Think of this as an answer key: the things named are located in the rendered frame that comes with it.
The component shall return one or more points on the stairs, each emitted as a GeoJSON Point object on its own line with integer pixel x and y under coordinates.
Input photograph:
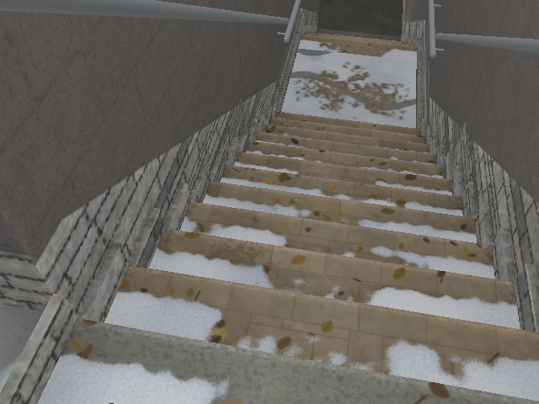
{"type": "Point", "coordinates": [360, 38]}
{"type": "Point", "coordinates": [338, 241]}

